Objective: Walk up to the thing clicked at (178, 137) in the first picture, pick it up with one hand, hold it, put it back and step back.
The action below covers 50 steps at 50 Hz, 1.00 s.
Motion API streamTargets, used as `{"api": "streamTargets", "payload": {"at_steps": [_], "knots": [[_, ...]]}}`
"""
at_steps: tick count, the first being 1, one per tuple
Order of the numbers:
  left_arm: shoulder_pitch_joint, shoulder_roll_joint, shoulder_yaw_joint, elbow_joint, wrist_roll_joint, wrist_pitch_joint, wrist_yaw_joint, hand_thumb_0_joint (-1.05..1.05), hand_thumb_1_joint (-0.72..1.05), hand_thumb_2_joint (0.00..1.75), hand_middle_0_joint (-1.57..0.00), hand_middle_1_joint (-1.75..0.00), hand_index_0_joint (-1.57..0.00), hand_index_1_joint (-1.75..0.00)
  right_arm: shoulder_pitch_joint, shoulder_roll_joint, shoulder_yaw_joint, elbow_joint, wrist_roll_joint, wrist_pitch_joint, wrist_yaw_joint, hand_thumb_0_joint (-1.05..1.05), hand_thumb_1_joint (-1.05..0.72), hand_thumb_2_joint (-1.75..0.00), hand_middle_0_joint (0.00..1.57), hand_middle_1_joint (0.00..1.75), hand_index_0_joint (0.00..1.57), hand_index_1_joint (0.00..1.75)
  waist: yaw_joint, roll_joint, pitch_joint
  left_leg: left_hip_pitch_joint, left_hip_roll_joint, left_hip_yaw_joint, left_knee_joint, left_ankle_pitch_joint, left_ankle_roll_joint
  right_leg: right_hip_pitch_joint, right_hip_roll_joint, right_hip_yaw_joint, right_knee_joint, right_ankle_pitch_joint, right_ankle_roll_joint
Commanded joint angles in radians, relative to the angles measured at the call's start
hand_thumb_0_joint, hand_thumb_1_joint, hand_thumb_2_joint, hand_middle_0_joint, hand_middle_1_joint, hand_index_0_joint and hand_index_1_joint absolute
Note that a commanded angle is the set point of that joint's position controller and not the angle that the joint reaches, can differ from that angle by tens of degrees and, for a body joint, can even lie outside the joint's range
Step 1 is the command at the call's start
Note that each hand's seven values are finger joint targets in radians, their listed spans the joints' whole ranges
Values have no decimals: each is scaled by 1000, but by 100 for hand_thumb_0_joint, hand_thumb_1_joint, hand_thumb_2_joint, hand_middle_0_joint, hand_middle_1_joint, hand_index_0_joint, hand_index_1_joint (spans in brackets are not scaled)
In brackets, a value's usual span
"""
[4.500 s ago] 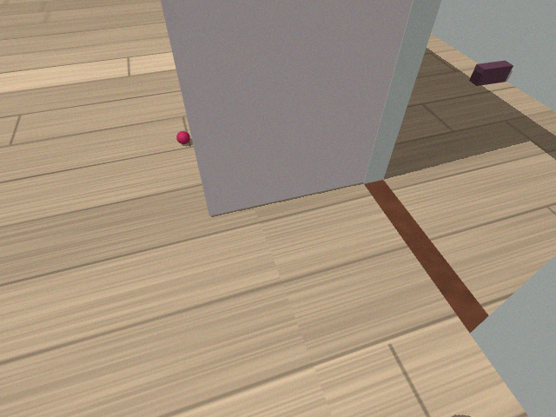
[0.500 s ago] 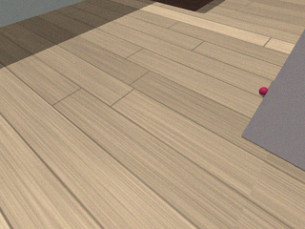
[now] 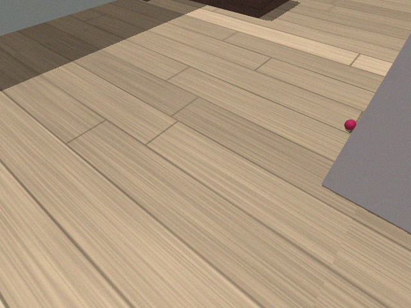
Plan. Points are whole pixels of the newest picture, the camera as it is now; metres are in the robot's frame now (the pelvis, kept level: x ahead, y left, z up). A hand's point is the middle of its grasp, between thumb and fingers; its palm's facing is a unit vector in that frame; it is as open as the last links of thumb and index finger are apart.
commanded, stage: stand
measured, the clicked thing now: (350, 124) +1.45 -1.07 -0.74
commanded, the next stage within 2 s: walk up in 1.40 s
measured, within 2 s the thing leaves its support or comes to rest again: neither
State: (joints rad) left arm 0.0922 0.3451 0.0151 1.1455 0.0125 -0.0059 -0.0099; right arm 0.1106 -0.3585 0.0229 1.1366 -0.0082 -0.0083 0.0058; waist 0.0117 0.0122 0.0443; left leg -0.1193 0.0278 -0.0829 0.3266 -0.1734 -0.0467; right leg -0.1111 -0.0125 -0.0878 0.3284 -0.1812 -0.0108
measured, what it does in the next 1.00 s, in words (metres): stands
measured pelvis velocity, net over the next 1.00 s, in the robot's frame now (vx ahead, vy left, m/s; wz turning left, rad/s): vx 0.00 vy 0.00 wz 0.00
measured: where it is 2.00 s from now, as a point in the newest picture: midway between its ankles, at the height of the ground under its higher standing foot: outside the picture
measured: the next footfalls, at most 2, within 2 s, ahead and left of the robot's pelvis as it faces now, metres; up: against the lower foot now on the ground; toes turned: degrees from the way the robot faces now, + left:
left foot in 1.70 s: +0.17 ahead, +0.20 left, +0.00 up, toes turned +8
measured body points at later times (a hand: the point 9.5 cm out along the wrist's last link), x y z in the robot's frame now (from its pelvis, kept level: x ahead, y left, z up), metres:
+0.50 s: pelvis +0.00 +0.00 +0.00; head +0.01 +0.00 +0.45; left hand +0.07 +0.31 -0.13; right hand +0.08 -0.30 -0.14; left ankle +0.01 +0.15 -0.75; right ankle +0.00 -0.11 -0.75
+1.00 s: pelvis +0.00 +0.00 +0.00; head +0.01 +0.00 +0.45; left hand +0.07 +0.31 -0.13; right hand +0.08 -0.30 -0.14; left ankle +0.01 +0.15 -0.75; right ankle +0.00 -0.11 -0.75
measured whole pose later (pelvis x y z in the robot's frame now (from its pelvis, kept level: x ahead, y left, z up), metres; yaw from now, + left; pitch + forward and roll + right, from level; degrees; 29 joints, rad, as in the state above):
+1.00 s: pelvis +0.00 +0.00 +0.00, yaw +0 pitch -2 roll +0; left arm 0.11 0.35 0.01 1.14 0.01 -0.01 -0.01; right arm 0.12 -0.36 0.03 1.13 -0.01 -0.01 0.01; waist 0.01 0.01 0.04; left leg -0.12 0.02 -0.08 0.32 -0.18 -0.04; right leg -0.11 -0.02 -0.08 0.33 -0.19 0.00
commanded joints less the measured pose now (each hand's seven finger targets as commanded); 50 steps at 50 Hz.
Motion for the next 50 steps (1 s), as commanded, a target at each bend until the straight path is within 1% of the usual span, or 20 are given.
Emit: {"api": "streamTargets", "payload": {"at_steps": [1,2,3,5,9,12,15,19,23,24,26,31,32,36,39,40,43,44,46,50], "knots": [[-47,224,34,-58,-5,-22,12,0,90,90,-20,-30,-20,-30,-41,-208,-43,-52,-1,-17,-17,0,-90,-90,20,30,20,30,-2,-6,-64,-49,89,-51,-43,125,52,52,-131,116,-64,51,-6],[-39,223,34,-58,-4,-22,12,0,90,90,-20,-30,-20,-30,-51,-211,-45,-56,-1,-17,-18,0,-90,-90,20,30,20,30,1,-5,-79,-35,91,-52,-36,146,54,54,-134,114,-63,83,-5],[-39,226,34,-55,-6,-23,11,0,90,90,-20,-30,-20,-30,-35,-205,-41,-53,1,-18,-17,0,-90,-90,20,30,20,30,-5,-9,-71,-45,90,-53,-43,149,53,59,-131,113,-57,85,-4],[-35,226,34,-57,-6,-23,11,0,90,90,-20,-30,-20,-30,-42,-207,-42,-53,0,-20,-17,0,-90,-90,20,30,20,30,-1,-5,-68,-35,90,-53,-44,148,52,48,-131,116,-60,83,-4],[-38,228,35,-58,-5,-20,11,0,90,90,-20,-30,-20,-30,-32,-208,-43,-54,-1,-16,-17,0,-90,-90,20,30,20,30,-6,-8,-60,-45,87,-52,-49,112,53,37,-129,114,-65,32,-6],[-32,221,32,-61,-5,-22,12,0,90,90,-20,-30,-20,-30,-37,-211,-43,-55,-1,-19,-17,0,-90,-90,20,30,20,30,-1,2,-74,-46,91,-55,-43,153,56,60,-132,114,-57,81,-5],[-26,226,32,-57,-5,-22,12,0,90,90,-20,-30,-20,-30,-35,-207,-40,-54,0,-19,-17,0,-90,-90,20,30,20,30,-3,1,-55,-42,89,-59,-52,138,51,39,-128,111,-59,61,-3],[-25,231,34,-58,-5,-22,12,0,90,90,-20,-30,-20,-30,-34,-205,-41,-57,0,-17,-17,0,-90,-90,20,30,20,30,-3,-14,-72,-30,86,-51,-42,140,55,47,-135,117,-60,76,-6],[-18,224,30,-60,-7,-23,12,0,90,90,-20,-30,-20,-30,-34,-209,-43,-56,0,-16,-16,0,-90,-90,20,30,20,30,-1,-9,-48,-41,83,-54,-46,120,52,27,-129,114,-72,37,-4],[-17,225,30,-63,-5,-24,12,0,90,90,-20,-30,-20,-30,-39,-210,-44,-60,-1,-17,-16,0,-90,-90,20,30,20,30,-2,-13,-66,-27,86,-50,-37,136,55,35,-133,117,-69,68,-6],[-22,231,31,-64,-4,-24,13,0,90,90,-20,-30,-20,-30,-28,-207,-41,-58,-2,-15,-16,0,-90,-90,20,30,20,30,-5,-16,-68,-34,87,-51,-40,142,53,41,-134,116,-62,81,-5],[-14,234,35,-64,-6,-23,14,0,90,90,-20,-30,-20,-30,-39,-203,-41,-64,-1,-17,-17,0,-90,-90,20,30,20,30,1,-13,-80,-28,88,-48,-39,169,53,58,-135,114,-52,109,-3],[-8,223,30,-58,-6,-24,13,0,90,90,-20,-30,-20,-30,-35,-209,-39,-60,1,-17,-17,0,-90,-90,20,30,20,30,0,-7,-63,-25,87,-51,-39,160,54,42,-131,112,-58,102,-1],[-15,229,33,-60,-6,-22,15,0,90,90,-20,-30,-20,-30,-30,-208,-40,-62,-2,-16,-18,0,-90,-90,20,30,20,30,1,-11,-61,-36,88,-54,-45,161,53,54,-132,110,-55,93,-3],[-13,227,32,-60,-7,-22,13,0,90,90,-20,-30,-20,-30,-30,-209,-40,-61,0,-15,-17,0,-90,-90,20,30,20,30,0,-4,-51,-39,85,-53,-48,131,53,39,-132,113,-66,57,-5],[-16,224,31,-63,-5,-23,13,0,90,90,-20,-30,-20,-30,-29,-212,-41,-62,0,-16,-17,0,-90,-90,20,30,20,30,-2,-4,-62,-38,88,-53,-43,147,55,55,-132,112,-63,79,-4],[-14,223,31,-60,-4,-22,13,0,90,90,-20,-30,-20,-30,-32,-209,-41,-62,0,-15,-18,0,-90,-90,20,30,20,30,-1,-5,-54,-36,86,-54,-44,123,55,41,-133,115,-67,63,-4],[-18,233,34,-64,-4,-21,14,0,90,90,-20,-30,-20,-30,-30,-205,-42,-65,-1,-15,-18,0,-90,-90,20,30,20,30,-3,-14,-62,-32,85,-51,-44,124,54,42,-135,116,-65,62,-7],[-19,225,32,-64,-5,-23,13,0,90,90,-20,-30,-20,-30,-20,-204,-39,-63,-2,-15,-17,0,-90,-90,20,30,20,30,-3,-12,-60,-45,88,-53,-47,150,55,55,-132,111,-56,91,-3],[-14,224,33,-63,-5,-21,13,0,90,90,-20,-30,-20,-30,-25,-211,-39,-65,-1,-18,-19,0,-90,-90,20,30,20,30,1,6,-61,-41,92,-56,-50,160,52,58,-131,112,-52,82,-5]]}}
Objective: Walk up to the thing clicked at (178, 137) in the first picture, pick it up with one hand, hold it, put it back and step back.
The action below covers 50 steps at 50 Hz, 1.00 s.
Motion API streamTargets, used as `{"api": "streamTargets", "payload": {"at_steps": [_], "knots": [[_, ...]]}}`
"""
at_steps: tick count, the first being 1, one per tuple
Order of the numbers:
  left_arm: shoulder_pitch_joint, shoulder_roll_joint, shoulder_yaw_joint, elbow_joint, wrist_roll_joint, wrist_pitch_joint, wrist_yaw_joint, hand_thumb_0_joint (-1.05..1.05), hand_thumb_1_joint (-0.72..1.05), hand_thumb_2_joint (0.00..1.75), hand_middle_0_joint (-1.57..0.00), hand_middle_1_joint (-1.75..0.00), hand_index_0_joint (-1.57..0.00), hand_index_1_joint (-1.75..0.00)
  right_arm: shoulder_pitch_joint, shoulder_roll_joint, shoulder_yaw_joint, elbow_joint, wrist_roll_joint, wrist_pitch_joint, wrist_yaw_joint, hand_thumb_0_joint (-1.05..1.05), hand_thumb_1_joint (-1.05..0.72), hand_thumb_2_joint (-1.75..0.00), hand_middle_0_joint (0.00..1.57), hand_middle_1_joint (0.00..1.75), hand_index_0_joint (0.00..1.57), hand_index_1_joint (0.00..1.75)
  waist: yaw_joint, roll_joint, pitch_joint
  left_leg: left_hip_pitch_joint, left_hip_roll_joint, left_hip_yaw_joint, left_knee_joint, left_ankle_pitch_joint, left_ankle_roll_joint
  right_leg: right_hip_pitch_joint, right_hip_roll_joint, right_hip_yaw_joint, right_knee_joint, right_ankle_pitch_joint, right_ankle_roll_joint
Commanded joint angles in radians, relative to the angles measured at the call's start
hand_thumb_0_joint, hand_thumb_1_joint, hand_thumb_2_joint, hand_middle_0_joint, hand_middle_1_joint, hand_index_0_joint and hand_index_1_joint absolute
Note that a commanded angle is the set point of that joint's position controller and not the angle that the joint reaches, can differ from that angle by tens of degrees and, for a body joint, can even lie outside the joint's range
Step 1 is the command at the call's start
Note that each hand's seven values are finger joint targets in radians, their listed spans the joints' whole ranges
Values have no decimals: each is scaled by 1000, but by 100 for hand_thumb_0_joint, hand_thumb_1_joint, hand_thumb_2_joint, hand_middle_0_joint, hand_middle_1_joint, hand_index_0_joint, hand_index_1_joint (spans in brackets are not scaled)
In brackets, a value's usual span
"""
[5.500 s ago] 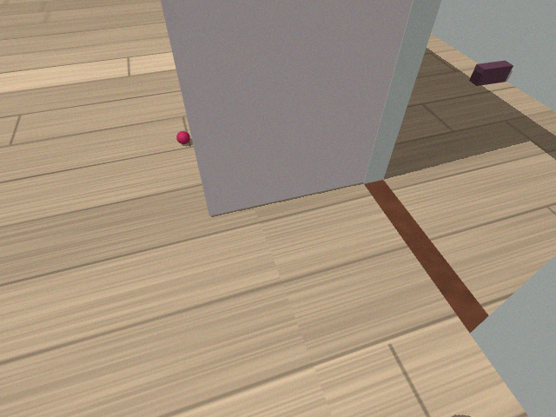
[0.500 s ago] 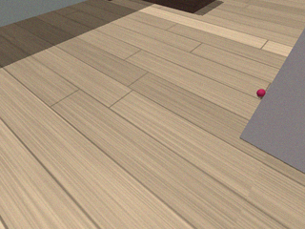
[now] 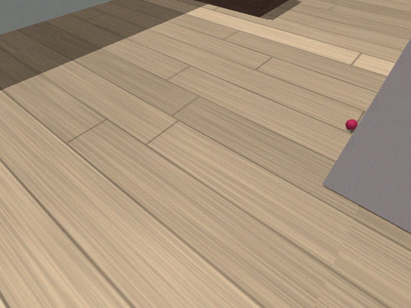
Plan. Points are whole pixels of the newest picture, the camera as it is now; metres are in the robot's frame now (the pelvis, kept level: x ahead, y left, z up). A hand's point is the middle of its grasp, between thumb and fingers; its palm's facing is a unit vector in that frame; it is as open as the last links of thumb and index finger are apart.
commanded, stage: stand
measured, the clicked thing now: (351, 124) +1.45 -1.07 -0.74
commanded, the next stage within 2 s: walk up in 0.40 s
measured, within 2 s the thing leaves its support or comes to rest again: neither
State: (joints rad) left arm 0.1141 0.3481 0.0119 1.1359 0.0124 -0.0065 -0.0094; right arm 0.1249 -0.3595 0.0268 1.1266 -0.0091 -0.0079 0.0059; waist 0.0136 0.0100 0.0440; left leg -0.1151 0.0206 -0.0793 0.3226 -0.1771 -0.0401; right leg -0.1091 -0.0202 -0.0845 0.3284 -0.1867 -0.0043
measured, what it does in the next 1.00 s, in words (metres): walks ahead: left foot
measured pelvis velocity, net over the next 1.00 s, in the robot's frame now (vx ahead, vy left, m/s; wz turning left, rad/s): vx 0.18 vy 0.07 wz -0.01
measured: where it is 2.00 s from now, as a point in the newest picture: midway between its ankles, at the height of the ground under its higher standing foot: (205, 216)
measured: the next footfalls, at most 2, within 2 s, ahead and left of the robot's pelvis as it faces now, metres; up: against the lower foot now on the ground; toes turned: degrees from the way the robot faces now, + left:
left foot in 0.70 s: +0.17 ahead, +0.19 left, +0.00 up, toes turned +8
right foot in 1.14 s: +0.44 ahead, -0.10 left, +0.00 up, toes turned -6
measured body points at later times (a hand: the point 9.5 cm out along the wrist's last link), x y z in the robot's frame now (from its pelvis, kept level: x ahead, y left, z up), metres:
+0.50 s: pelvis +0.01 +0.00 +0.00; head +0.01 +0.00 +0.45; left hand +0.07 +0.32 -0.12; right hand +0.09 -0.31 -0.13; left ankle +0.00 +0.14 -0.73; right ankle -0.01 -0.11 -0.75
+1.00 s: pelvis +0.18 +0.07 -0.01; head +0.18 +0.08 +0.44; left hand +0.25 +0.39 -0.13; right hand +0.20 -0.26 -0.12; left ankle +0.13 +0.19 -0.75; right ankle +0.30 -0.08 -0.71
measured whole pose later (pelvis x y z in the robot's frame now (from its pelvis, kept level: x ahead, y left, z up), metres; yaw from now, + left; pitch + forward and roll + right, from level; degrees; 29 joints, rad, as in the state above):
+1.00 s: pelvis +0.18 +0.07 -0.01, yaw +0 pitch -3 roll +2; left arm 0.23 0.44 0.07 0.97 0.02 -0.02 -0.11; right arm 0.34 -0.39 -0.06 0.96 -0.02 -0.09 0.07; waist -0.02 -0.06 0.05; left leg -0.02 0.02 0.14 0.35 -0.28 0.01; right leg -0.53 -0.09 0.03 0.79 -0.19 0.01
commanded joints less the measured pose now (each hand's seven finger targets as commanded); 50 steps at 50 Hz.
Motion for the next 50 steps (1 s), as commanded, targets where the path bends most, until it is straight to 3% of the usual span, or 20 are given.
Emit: {"api": "streamTargets", "payload": {"at_steps": [1,19,20,21,22,23,24,26,29,31,33,34,35,36,37,38,39,41,45,50], "knots": [[-30,222,36,-53,-4,-19,12,0,90,90,-20,-30,-20,-30,-53,-211,-45,-57,0,-18,-19,0,-90,-90,20,30,20,30,3,3,-68,-31,97,-56,-36,158,48,50,-126,109,-56,94,-13],[-36,224,34,-54,-4,-21,16,0,90,90,-20,-30,-20,-30,-35,-206,-43,-55,0,-13,-20,0,-90,-90,20,30,20,30,-5,-17,-62,-30,97,-51,-37,176,45,50,-124,103,-55,119,-9],[39,337,116,-108,16,-39,-18,0,90,90,-20,-30,-20,-30,13,-299,-122,-107,-18,-35,6,0,-90,-90,20,30,20,30,13,-60,-185,-90,50,-30,82,-361,127,147,-100,99,13,-409,-62],[68,343,126,-96,23,-39,-28,0,90,90,-20,-30,-20,-30,-54,-296,-124,-127,-27,-34,20,0,-90,-90,20,30,20,30,56,-52,-67,-319,23,3,149,-465,116,150,-164,189,-24,-597,-100],[111,376,145,-99,26,-44,-31,0,90,90,-20,-30,-20,-30,-146,-262,-123,-175,-30,-31,28,0,-90,-90,20,30,20,30,98,-154,28,-508,-11,92,344,-352,94,168,-294,344,-155,-712,-166],[132,391,152,-126,33,-54,-30,0,90,90,-20,-30,-20,-30,-175,-243,-120,-205,-36,-36,32,0,-90,-90,20,30,20,30,127,-180,78,-642,27,92,499,-299,74,192,-430,474,-250,-686,-246],[125,370,147,-138,29,-63,-33,0,90,90,-20,-30,-20,-30,-191,-241,-125,-208,-38,-43,38,0,-90,-90,20,30,20,30,127,-99,122,-665,58,33,524,-268,67,152,-451,489,-262,-604,-268],[48,350,145,-168,29,-70,-31,0,90,90,-20,-30,-20,-30,-92,-255,-141,-190,-24,-52,57,0,-90,-90,20,30,20,30,54,-94,67,-567,102,6,502,-235,60,129,-358,357,-240,-511,-228],[-17,360,142,-223,36,-68,-46,0,90,90,-20,-30,-20,-30,-7,-243,-160,-182,-32,-49,83,0,-90,-90,20,30,20,30,2,-178,6,-309,80,88,379,-197,42,-27,-265,184,-197,-464,-178],[-60,361,141,-252,37,-64,-55,0,90,90,-20,-30,-20,-30,62,-237,-173,-182,-31,-44,85,0,-90,-90,20,30,20,30,-39,-193,15,-142,61,144,324,-114,32,-188,-241,128,-156,-483,-159],[-60,339,134,-257,33,-51,-61,0,90,90,-20,-30,-20,-30,166,-245,-190,-156,-30,-49,76,0,-90,-90,20,30,20,30,-89,-119,16,50,17,203,252,-70,22,-349,-197,75,-12,-538,-146],[-23,300,118,-255,35,-44,-63,0,90,90,-20,-30,-20,-30,231,-272,-203,-135,-34,-56,66,0,-90,-90,20,30,20,30,-113,5,-15,199,-2,195,235,-138,39,-443,-152,35,167,-523,-135],[23,220,92,-260,35,-41,-67,0,90,90,-20,-30,-20,-30,358,-354,-227,-107,-42,-64,47,0,-90,-90,20,30,20,30,-169,286,-61,327,88,9,89,-405,88,-560,-57,-41,552,-471,-102],[4,166,70,-283,18,-43,-62,0,90,90,-20,-30,-20,-30,398,-449,-233,-134,-50,-77,31,0,-90,-90,20,30,20,30,-190,394,-34,238,353,-575,-184,-764,151,-723,100,118,865,-446,-53],[6,264,84,-279,13,-41,-51,0,90,90,-20,-30,-20,-30,237,-469,-231,-187,-14,-80,30,0,-90,-90,20,30,20,30,-120,179,26,55,445,-713,-304,-856,232,-651,24,254,885,-330,-69],[51,300,82,-255,-2,-43,-48,0,90,90,-20,-30,-20,-30,137,-437,-212,-215,-3,-88,28,0,-90,-90,20,30,20,30,-52,81,59,8,424,-552,-252,-727,225,-630,-32,287,889,-231,-59],[118,320,90,-213,-15,-42,-51,0,90,90,-20,-30,-20,-30,79,-390,-191,-237,-7,-94,30,0,-90,-90,20,30,20,30,-9,77,59,-12,355,-374,-196,-610,206,-586,-55,269,834,-170,-43],[155,333,104,-178,-9,-41,-62,0,90,90,-20,-30,-20,-30,64,-324,-172,-248,-8,-102,29,0,-90,-90,20,30,20,30,-2,131,81,-84,268,-175,-200,-461,181,-488,-83,223,720,-78,-12],[100,309,103,-223,1,-35,-87,0,90,90,-20,-30,-20,-30,113,-331,-174,-257,-9,-115,32,0,-90,-90,20,30,20,30,-16,102,96,-38,288,-65,-226,-339,241,-495,-97,170,551,-43,27],[-22,263,93,-282,4,-43,-104,0,90,90,-20,-30,-20,-30,159,-328,-176,-269,-3,-114,36,0,-90,-90,20,30,20,30,-51,93,91,30,236,68,-189,-191,225,-453,-102,75,327,66,5]]}}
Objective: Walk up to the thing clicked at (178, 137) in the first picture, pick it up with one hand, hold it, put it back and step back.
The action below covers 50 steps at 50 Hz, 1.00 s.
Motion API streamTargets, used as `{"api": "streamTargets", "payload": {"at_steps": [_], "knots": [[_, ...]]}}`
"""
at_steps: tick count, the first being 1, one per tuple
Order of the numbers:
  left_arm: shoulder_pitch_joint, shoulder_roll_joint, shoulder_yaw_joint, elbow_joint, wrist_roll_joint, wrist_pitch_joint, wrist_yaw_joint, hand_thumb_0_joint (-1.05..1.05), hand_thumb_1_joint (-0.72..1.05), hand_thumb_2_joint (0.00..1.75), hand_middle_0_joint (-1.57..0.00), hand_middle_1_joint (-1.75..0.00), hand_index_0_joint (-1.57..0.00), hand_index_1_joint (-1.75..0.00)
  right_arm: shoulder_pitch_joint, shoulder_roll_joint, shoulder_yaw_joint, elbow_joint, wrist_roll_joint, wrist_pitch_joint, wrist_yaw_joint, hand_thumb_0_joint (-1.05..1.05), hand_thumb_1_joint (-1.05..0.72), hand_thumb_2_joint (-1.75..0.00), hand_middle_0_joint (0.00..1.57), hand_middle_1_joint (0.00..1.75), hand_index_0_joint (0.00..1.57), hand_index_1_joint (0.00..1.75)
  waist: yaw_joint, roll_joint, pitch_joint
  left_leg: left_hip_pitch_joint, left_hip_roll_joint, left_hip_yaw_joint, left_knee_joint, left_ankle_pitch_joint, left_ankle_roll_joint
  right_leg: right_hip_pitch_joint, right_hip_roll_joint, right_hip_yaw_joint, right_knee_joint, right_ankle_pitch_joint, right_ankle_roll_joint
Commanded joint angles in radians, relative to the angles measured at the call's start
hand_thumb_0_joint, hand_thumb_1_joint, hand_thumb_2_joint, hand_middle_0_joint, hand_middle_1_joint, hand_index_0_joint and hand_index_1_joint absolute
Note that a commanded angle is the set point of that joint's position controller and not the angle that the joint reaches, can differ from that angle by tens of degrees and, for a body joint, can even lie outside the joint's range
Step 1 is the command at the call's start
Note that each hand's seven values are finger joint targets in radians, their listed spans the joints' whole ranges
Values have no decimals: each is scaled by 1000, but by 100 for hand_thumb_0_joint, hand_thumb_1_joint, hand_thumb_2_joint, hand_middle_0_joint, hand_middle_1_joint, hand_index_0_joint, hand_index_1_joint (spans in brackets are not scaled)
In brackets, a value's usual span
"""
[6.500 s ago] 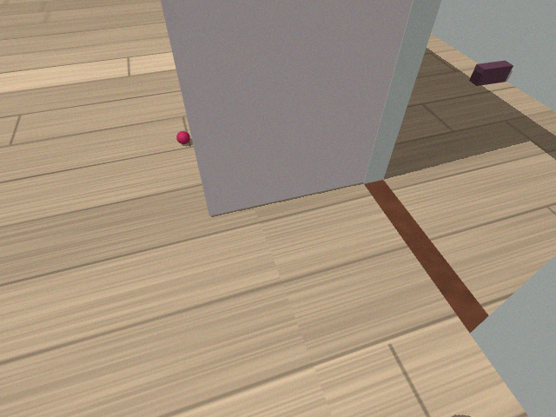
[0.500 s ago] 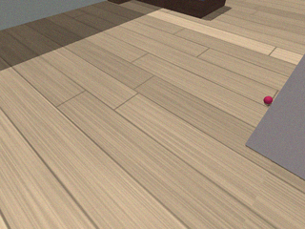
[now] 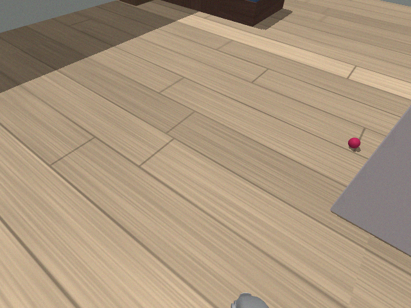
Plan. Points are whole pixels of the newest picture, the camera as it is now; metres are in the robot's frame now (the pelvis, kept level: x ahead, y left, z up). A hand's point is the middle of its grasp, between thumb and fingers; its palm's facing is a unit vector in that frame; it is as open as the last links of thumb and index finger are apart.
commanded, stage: walk up
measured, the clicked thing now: (354, 142) +1.28 -1.13 -0.74
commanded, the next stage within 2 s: none
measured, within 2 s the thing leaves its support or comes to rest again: neither
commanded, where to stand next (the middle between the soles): +1.07 -0.07 m, yaw +0 degrees
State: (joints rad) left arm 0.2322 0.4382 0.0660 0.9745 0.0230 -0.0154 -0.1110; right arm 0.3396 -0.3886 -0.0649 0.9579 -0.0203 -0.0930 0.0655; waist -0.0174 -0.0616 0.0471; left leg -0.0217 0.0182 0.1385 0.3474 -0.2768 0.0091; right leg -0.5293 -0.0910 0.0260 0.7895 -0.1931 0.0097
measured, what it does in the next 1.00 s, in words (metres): walks ahead: right foot, then left foot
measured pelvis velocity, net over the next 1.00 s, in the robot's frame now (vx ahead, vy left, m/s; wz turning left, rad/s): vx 0.52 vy -0.06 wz -0.02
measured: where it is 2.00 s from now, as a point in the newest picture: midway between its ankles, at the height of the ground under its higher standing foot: (210, 189)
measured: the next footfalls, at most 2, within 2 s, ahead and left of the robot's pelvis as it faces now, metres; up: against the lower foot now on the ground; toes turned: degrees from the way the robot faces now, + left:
right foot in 0.14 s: +0.26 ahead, -0.16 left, +0.00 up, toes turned -6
left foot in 0.60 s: +0.49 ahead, +0.10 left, +0.00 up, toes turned +6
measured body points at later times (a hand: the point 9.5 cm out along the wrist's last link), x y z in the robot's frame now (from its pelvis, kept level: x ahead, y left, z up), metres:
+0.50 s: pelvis +0.26 -0.05 +0.00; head +0.28 -0.05 +0.45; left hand +0.31 +0.28 -0.11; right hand +0.36 -0.37 -0.11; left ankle +0.40 +0.11 -0.71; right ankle +0.22 -0.15 -0.74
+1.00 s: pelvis +0.52 -0.06 -0.02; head +0.52 -0.07 +0.43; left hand +0.60 +0.27 -0.11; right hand +0.55 -0.38 -0.13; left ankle +0.45 +0.09 -0.74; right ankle +0.63 -0.19 -0.74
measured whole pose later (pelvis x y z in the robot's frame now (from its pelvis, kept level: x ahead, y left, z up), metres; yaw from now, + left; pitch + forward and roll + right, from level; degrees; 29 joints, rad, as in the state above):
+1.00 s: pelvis +0.52 -0.06 -0.02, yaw -1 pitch -2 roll +2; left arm 0.26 0.44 0.07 0.90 0.02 -0.06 -0.09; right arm 0.35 -0.43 -0.05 0.85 0.00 -0.07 0.07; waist -0.02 -0.01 0.05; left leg -0.10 0.07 0.10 0.54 -0.40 -0.02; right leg -0.43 -0.10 -0.05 0.59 -0.16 -0.02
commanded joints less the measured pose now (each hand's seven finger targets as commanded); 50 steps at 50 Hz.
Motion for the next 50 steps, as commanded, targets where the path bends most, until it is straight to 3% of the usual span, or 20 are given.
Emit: {"api": "streamTargets", "payload": {"at_steps": [1,4,7,8,9,10,11,15,20,24,27,29,30,31,32,36,41,44,48,50], "knots": [[-167,162,38,-125,-6,-36,-2,0,90,90,-20,-30,-20,-30,-32,-298,-85,-100,9,-26,-24,0,-90,-90,20,30,20,30,-29,161,87,-64,238,-134,-200,-48,170,-10,-28,-49,-165,91,-16],[-175,148,41,-131,-9,-45,3,0,90,90,-20,-30,-20,-30,-22,-303,-87,-109,4,-13,-32,0,-90,-90,20,30,20,30,-19,164,35,-35,245,-113,-91,180,157,106,8,-97,-216,63,-42],[75,212,78,-60,-8,-57,30,0,90,90,-20,-30,-20,-30,-18,-250,-62,-135,-1,-1,-40,0,-90,-90,20,30,20,30,115,-24,-137,-162,141,-3,391,365,99,546,76,-143,-288,-13,-80],[216,295,111,-51,-1,-61,49,0,90,90,-20,-30,-20,-30,35,-187,-37,-153,14,-1,-39,0,-90,-90,20,30,20,30,172,-220,-232,-365,52,-2,682,145,55,740,-103,161,-364,-269,-118],[229,381,121,-65,-16,-65,55,0,90,90,-20,-30,-20,-30,40,-202,-38,-167,29,-1,-41,0,-90,-90,20,30,20,30,157,-295,-224,-611,-64,-56,839,-212,28,821,-325,642,-540,-300,-247],[154,354,111,-92,-36,-63,59,0,90,90,-20,-30,-20,-30,-23,-267,-54,-144,16,8,-50,0,-90,-90,20,30,20,30,145,-116,-150,-599,34,-177,930,-211,27,683,-346,616,-536,-280,-279],[101,318,99,-108,-44,-63,64,0,90,90,-20,-30,-20,-30,-30,-266,-52,-127,30,8,-46,0,-90,-90,20,30,20,30,117,-50,-104,-581,51,-223,934,-139,32,603,-293,459,-522,-171,-269],[31,220,66,-135,-30,-82,70,0,90,90,-20,-30,-20,-30,26,-220,-47,-95,13,20,-19,0,-90,-90,20,30,20,30,41,-86,-2,-502,94,-179,741,3,21,358,-158,150,-543,-28,-211],[16,243,73,-186,-15,-97,61,0,90,90,-20,-30,-20,-30,-96,-205,-56,-141,-6,26,14,0,-90,-90,20,30,20,30,51,-63,53,-508,118,-122,436,51,-27,281,-166,69,-614,-198,-241],[51,249,70,-187,-12,-97,54,0,90,90,-20,-30,-20,-30,-168,-184,-57,-165,-5,10,22,0,-90,-90,20,30,20,30,73,-56,24,-412,95,-87,256,193,-11,330,-147,19,-551,-86,-204],[34,268,69,-194,-12,-87,58,0,90,90,-20,-30,-20,-30,-145,-204,-69,-159,-3,4,20,0,-90,-90,20,30,20,30,35,-15,3,-289,64,-57,213,158,13,316,-163,15,-467,-42,-195],[73,212,42,-195,-17,-81,65,0,90,90,-20,-30,-20,-30,39,-263,-89,-105,-19,-8,1,0,-90,-90,20,30,20,30,-51,148,-100,-6,21,-66,158,64,62,245,-74,-69,-104,189,-146],[116,141,17,-203,-27,-77,72,0,90,90,-20,-30,-20,-30,164,-341,-115,-86,-38,-11,-14,0,-90,-90,20,30,20,30,-101,347,-182,140,203,-331,73,-97,122,94,11,-119,202,60,-96],[155,145,25,-200,-44,-71,78,0,90,90,-20,-30,-20,-30,146,-398,-125,-127,-24,-15,-22,0,-90,-90,20,30,20,30,-83,360,-180,240,411,-809,-87,-197,225,-147,169,-58,360,-300,-59],[109,239,34,-179,-31,-67,92,0,90,90,-20,-30,-20,-30,101,-398,-131,-137,18,-10,-22,0,-90,-90,20,30,20,30,-81,199,-165,157,440,-810,-91,-210,287,-146,79,60,444,-313,-75],[162,212,31,-119,-33,-66,73,0,90,90,-20,-30,-20,-30,-35,-277,-70,-168,29,-15,-33,0,-90,-90,20,30,20,30,15,186,-11,-121,291,-333,-78,111,198,-25,-17,58,290,-163,-45],[67,178,31,-156,-12,-57,37,0,90,90,-20,-30,-20,-30,-35,-303,-73,-190,14,-21,-26,0,-90,-90,20,30,20,30,-9,226,10,-129,269,-239,-107,54,237,-15,-37,-29,17,-109,-10],[17,170,41,-155,-9,-62,29,0,90,90,-20,-30,-20,-30,-47,-308,-75,-196,16,-20,-21,0,-90,-90,20,30,20,30,-5,214,21,-197,247,-201,-103,-17,209,73,-25,-64,-110,14,-18],[81,172,57,-114,-9,-69,30,0,90,90,-20,-30,-20,-30,-113,-297,-68,-211,22,-6,-21,0,-90,-90,20,30,20,30,63,152,-8,-306,217,-149,39,-63,158,314,26,-122,-207,88,-30],[201,228,86,-82,-6,-84,49,0,90,90,-20,-30,-20,-30,-52,-228,-39,-205,14,-2,-23,0,-90,-90,20,30,20,30,124,-16,-86,-406,134,-79,355,18,106,571,35,-81,-266,-67,-60]]}}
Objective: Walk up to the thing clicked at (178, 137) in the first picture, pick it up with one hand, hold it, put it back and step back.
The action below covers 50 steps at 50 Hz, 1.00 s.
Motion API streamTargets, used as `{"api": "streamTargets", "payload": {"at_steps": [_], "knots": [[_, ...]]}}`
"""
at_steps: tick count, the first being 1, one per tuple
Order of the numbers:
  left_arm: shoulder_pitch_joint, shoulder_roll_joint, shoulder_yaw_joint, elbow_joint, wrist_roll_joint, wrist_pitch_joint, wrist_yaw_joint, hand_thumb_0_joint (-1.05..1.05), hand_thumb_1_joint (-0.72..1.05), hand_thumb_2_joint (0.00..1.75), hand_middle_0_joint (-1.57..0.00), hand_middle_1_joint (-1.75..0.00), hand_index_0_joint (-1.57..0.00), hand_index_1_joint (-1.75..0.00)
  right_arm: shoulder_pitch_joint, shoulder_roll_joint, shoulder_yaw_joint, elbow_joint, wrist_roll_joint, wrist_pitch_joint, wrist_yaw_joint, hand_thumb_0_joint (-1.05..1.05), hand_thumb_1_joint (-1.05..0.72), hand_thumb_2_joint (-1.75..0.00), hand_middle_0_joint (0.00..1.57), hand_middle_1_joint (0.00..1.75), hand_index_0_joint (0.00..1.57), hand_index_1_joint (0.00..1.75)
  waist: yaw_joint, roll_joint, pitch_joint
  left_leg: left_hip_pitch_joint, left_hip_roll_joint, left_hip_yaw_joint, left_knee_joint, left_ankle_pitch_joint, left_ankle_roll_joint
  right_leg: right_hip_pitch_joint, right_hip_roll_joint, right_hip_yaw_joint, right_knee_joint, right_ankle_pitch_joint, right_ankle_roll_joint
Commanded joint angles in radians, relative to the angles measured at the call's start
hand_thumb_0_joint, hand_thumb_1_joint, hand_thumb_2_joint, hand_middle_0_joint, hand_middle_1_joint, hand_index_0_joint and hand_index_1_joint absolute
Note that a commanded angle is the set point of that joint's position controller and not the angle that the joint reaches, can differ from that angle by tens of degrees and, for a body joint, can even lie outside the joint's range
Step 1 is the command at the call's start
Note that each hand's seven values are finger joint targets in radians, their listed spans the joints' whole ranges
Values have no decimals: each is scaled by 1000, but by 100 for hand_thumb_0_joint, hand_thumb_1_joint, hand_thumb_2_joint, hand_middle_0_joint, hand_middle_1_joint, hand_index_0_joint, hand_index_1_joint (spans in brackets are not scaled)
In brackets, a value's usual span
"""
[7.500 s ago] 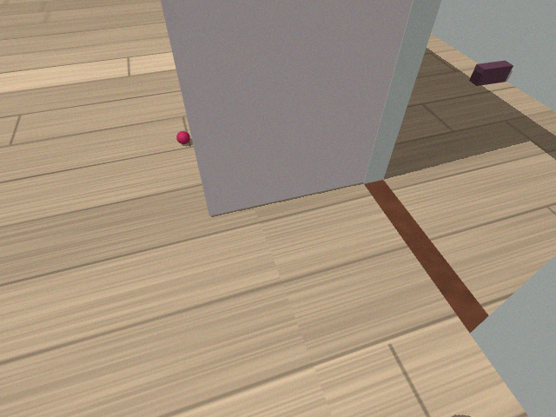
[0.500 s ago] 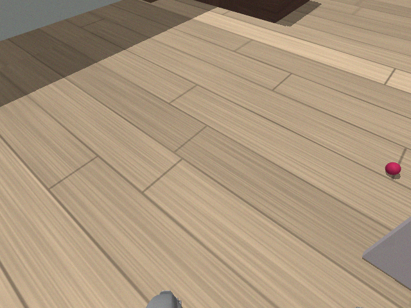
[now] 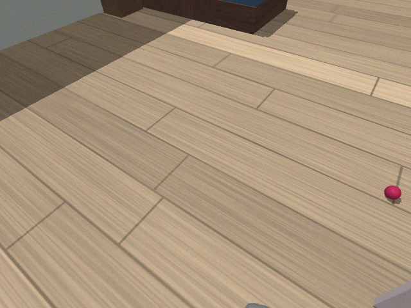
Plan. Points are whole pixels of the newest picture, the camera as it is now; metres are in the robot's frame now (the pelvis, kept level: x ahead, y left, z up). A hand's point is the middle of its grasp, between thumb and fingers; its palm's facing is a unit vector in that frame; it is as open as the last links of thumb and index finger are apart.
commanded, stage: walk up
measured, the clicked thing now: (392, 192) +0.79 -1.05 -0.72
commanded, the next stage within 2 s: none
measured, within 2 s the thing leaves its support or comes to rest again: neither
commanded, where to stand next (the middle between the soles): +0.56 +0.00 m, yaw +1 degrees
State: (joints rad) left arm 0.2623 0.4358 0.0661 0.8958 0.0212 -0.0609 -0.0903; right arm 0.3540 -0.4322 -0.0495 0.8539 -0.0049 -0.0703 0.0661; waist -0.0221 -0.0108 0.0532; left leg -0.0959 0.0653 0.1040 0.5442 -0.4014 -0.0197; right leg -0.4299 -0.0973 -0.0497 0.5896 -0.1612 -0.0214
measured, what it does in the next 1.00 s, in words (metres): walks ahead: right foot, then left foot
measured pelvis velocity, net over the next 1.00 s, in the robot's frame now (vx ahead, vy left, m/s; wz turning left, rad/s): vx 0.37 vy -0.03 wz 0.04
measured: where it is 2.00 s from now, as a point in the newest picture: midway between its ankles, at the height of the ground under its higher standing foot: (204, 248)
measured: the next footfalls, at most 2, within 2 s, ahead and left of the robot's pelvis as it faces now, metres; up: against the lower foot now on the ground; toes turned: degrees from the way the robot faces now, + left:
right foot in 0.02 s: +0.16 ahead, -0.13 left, +0.00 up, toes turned -5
left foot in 0.44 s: +0.32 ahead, +0.14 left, +0.00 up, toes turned +8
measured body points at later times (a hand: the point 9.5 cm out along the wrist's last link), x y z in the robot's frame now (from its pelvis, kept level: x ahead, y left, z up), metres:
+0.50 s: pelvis +0.20 +0.01 -0.01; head +0.21 +0.02 +0.44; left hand +0.19 +0.34 -0.13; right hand +0.32 -0.31 -0.10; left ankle +0.28 +0.13 -0.73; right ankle +0.13 -0.12 -0.70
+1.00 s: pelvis +0.37 -0.03 +0.01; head +0.38 -0.06 +0.45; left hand +0.41 +0.30 -0.08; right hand +0.44 -0.35 -0.13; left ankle +0.37 +0.12 -0.67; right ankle +0.43 -0.14 -0.72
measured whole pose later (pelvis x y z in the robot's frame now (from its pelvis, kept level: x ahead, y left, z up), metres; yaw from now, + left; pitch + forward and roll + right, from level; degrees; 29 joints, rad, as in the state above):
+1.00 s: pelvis +0.37 -0.03 +0.01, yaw +2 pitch -3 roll +0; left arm 0.31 0.39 0.04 0.87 0.01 -0.10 -0.04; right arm 0.30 -0.45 -0.05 0.89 -0.01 -0.02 0.06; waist 0.02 0.08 0.07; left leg -0.43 0.05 -0.01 1.02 -0.39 0.03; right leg -0.29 -0.04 -0.07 0.56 -0.22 -0.02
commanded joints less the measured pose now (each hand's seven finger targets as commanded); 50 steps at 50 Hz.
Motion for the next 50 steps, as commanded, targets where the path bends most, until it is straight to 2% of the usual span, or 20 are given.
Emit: {"api": "streamTargets", "payload": {"at_steps": [1,2,4,7,9,12,17,21,22,23,24,28,34,38,41,42,43,44,46,50], "knots": [[261,320,111,-1,4,-49,46,0,90,90,-20,-30,-20,-30,-30,-102,-28,-115,1,-26,-23,0,-90,-90,20,30,20,30,160,-333,-116,-482,-33,17,479,-24,86,546,-176,337,-234,-333,-78],[245,372,108,-23,-10,-50,50,0,90,90,-20,-30,-20,-30,-41,-169,-43,-110,6,-17,-31,0,-90,-90,20,30,20,30,151,-285,-96,-609,-93,-51,612,-144,61,535,-352,711,-380,-404,-193],[133,316,90,-60,-29,-46,57,0,90,90,-20,-30,-20,-30,-74,-224,-55,-68,15,-8,-38,0,-90,-90,20,30,20,30,112,-85,-16,-592,-5,-203,667,-29,62,399,-312,552,-348,-270,-227],[50,245,67,-77,-26,-49,62,0,90,90,-20,-30,-20,-30,4,-192,-54,-16,13,0,-24,0,-90,-90,20,30,20,30,44,-152,-4,-478,23,-186,519,65,52,269,-198,268,-342,-113,-171],[35,242,63,-96,-19,-53,61,0,90,90,-20,-30,-20,-30,6,-183,-59,-8,0,8,-11,0,-90,-90,20,30,20,30,39,-150,9,-444,23,-151,417,92,28,221,-185,189,-356,-108,-197],[54,252,70,-107,-12,-58,59,0,90,90,-20,-30,-20,-30,-74,-171,-62,-34,-13,11,5,0,-90,-90,20,30,20,30,66,-125,22,-454,33,-116,268,133,18,227,-198,161,-382,-225,-208],[70,256,67,-114,-12,-50,51,0,90,90,-20,-30,-20,-30,-152,-152,-61,-64,-13,-8,16,0,-90,-90,20,30,20,30,76,-97,-10,-329,7,-47,58,235,33,253,-169,89,-292,-93,-176],[53,225,43,-119,-12,-38,54,0,90,90,-20,-30,-20,-30,-7,-189,-84,-20,-15,-19,-2,0,-90,-90,20,30,20,30,-25,4,-58,-1,-47,-14,-6,205,71,98,-120,7,-26,48,-122],[85,175,23,-123,-18,-35,57,0,90,90,-20,-30,-20,-30,92,-247,-104,-2,-26,-25,-15,0,-90,-90,20,30,20,30,-69,164,-122,138,53,-195,-103,37,125,2,-44,-55,264,63,-80],[118,108,8,-131,-28,-30,54,0,90,90,-20,-30,-20,-30,125,-336,-124,-30,-30,-30,-27,0,-90,-90,20,30,20,30,-67,330,-126,243,306,-681,-257,-136,217,-257,117,-44,499,-313,-17],[104,215,30,-105,-21,-20,71,0,90,90,-20,-30,-20,-30,96,-359,-132,-45,8,-27,-28,0,-90,-90,20,30,20,30,-65,207,-111,157,383,-776,-299,-163,303,-253,66,64,583,-379,-31],[133,211,29,-45,-28,-15,62,0,90,90,-20,-30,-20,-30,-36,-236,-80,-63,9,-29,-38,0,-90,-90,20,30,20,30,13,140,14,-70,227,-337,-280,142,220,-149,-16,122,474,-197,-19],[54,173,34,-65,-11,-12,28,0,90,90,-20,-30,-20,-30,-56,-268,-90,-91,-6,-31,-30,0,-90,-90,20,30,20,30,0,179,30,-152,231,-249,-308,27,267,-55,-33,46,181,-137,13],[51,171,44,-47,-11,-23,27,0,90,90,-20,-30,-20,-30,-78,-263,-84,-104,-3,-19,-21,0,-90,-90,20,30,20,30,18,171,8,-196,183,-199,-252,-33,228,68,22,-10,55,-54,9],[193,209,68,2,-5,-43,48,0,90,90,-20,-30,-20,-30,-94,-188,-54,-115,-4,-2,-21,0,-90,-90,20,30,20,30,106,-15,-75,-321,99,-99,62,18,158,398,66,-7,-79,-58,-5],[272,277,91,12,2,-52,63,0,90,90,-20,-30,-20,-30,-64,-124,-31,-122,-2,-3,-21,0,-90,-90,20,30,20,30,145,-236,-85,-448,7,-15,357,-2,115,492,-73,223,-219,-289,-45],[268,364,100,-19,-3,-59,73,0,90,90,-20,-30,-20,-30,-46,-110,-23,-131,-1,5,-25,0,-90,-90,20,30,20,30,128,-305,-60,-635,-101,-41,533,-125,61,491,-321,693,-397,-450,-149],[204,357,89,-41,-15,-53,70,0,90,90,-20,-30,-20,-30,-92,-211,-53,-111,-10,17,-36,0,-90,-90,20,30,20,30,114,-151,2,-608,-27,-146,587,-142,56,370,-367,726,-382,-461,-234],[115,297,73,-59,-29,-52,77,0,90,90,-20,-30,-20,-30,-55,-206,-58,-63,6,22,-32,0,-90,-90,20,30,20,30,70,-85,41,-585,22,-198,564,-9,56,307,-258,482,-362,-370,-195],[103,254,62,-79,-20,-55,77,0,90,90,-20,-30,-20,-30,-5,-180,-59,-24,-8,29,-10,0,-90,-90,20,30,20,30,50,-158,4,-471,26,-127,403,71,33,248,-171,242,-329,-143,-186]]}}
